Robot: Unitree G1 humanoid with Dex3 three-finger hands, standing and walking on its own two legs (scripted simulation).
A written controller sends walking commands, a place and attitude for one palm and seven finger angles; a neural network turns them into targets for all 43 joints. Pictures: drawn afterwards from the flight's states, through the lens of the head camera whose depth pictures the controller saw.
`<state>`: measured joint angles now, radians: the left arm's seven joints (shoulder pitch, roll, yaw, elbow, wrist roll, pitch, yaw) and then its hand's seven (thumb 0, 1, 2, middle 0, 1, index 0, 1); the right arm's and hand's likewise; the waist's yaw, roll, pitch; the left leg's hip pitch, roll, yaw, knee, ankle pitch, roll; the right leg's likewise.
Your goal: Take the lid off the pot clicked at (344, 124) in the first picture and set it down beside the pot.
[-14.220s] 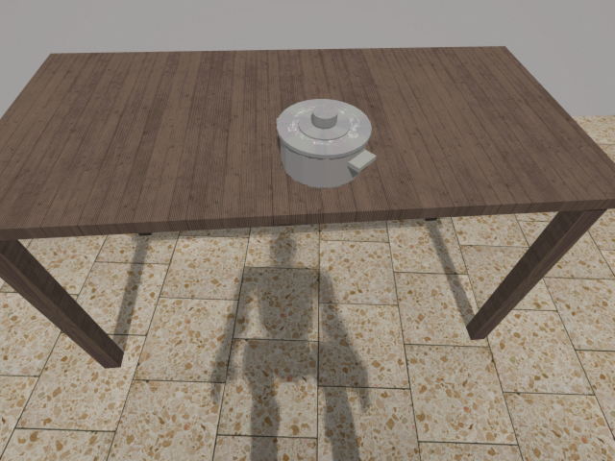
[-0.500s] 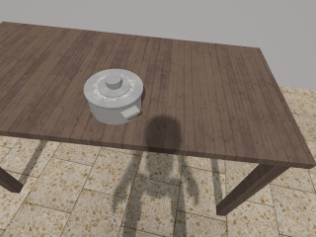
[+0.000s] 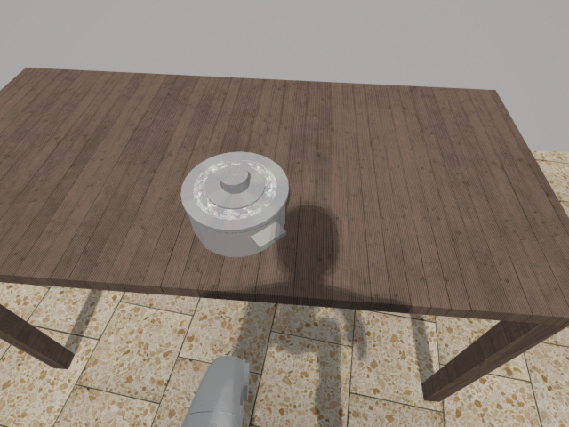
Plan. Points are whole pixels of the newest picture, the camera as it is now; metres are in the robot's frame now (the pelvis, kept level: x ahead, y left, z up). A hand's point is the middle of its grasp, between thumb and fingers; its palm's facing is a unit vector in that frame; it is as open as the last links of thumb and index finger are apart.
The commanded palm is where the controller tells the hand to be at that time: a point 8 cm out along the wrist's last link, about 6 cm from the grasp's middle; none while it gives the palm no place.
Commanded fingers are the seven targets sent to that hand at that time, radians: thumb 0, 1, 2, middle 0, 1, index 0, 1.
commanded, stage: come to a stop and stand still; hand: left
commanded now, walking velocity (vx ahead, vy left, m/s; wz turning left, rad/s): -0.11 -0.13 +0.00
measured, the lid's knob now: (234, 178) +0.48 +0.12 +0.07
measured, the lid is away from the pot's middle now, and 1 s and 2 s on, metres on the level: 0.00 0.00 0.00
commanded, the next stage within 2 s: look again from close up in 0.94 s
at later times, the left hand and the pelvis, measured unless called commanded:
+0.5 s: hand out of the picture +0.14 +0.36 -0.21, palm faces +0.06 -0.96 -0.26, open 7.4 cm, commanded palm none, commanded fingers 0.00 0.90 0.90 -0.20 -0.30 -0.20 -0.30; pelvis +0.05 +0.12 -0.04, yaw -2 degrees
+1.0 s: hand out of the picture +0.05 +0.27 -0.19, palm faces +0.02 -0.99 -0.16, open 7.4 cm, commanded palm none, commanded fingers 0.00 0.90 0.90 -0.20 -0.30 -0.20 -0.30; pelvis +0.03 +0.11 -0.01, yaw +0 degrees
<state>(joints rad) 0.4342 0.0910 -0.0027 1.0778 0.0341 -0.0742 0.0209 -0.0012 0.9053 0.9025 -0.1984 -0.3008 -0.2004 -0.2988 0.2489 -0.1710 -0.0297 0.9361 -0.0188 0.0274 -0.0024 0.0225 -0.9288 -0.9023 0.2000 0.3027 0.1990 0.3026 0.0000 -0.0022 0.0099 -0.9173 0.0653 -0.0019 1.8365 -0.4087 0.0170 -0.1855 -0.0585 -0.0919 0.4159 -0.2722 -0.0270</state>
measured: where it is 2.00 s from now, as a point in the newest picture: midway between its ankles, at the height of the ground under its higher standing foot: outside the picture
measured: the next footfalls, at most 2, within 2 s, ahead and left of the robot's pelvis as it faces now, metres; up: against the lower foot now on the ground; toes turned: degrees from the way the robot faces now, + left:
left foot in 0.26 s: +0.21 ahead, +0.28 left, +0.00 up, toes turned +1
right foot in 0.60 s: +0.06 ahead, -0.01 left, +0.00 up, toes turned -1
